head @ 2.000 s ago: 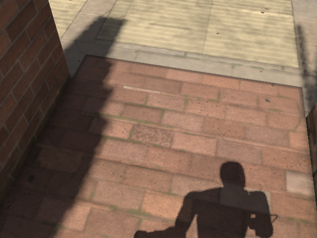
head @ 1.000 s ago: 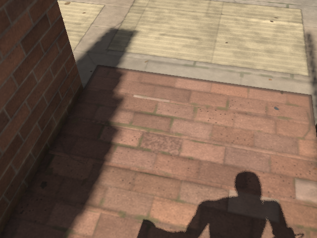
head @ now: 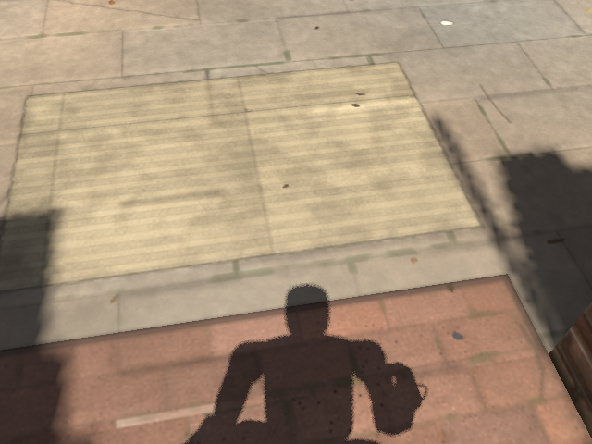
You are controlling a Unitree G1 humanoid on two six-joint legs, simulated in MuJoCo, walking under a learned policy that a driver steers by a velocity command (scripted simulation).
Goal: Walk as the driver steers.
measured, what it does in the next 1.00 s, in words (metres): walks ahead, turning left: left foot, then right foot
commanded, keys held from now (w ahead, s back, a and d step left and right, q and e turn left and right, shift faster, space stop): w+e+shift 0.06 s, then w+shift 0.10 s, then w+q+shift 0.34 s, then q+shift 0.50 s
